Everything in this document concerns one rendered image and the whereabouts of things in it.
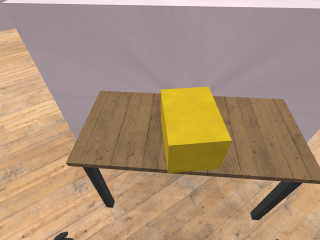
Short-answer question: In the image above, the table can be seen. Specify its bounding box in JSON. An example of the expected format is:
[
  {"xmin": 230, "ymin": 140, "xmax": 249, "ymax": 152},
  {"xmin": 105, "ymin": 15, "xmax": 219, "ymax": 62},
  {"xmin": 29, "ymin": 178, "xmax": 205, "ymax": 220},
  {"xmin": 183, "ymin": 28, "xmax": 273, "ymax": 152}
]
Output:
[{"xmin": 66, "ymin": 91, "xmax": 320, "ymax": 220}]

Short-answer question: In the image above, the carton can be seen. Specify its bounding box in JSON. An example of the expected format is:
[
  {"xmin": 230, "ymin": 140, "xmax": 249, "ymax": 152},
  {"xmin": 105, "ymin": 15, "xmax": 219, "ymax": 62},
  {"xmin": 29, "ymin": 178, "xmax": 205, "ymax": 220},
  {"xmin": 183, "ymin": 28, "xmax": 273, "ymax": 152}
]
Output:
[{"xmin": 160, "ymin": 86, "xmax": 232, "ymax": 173}]

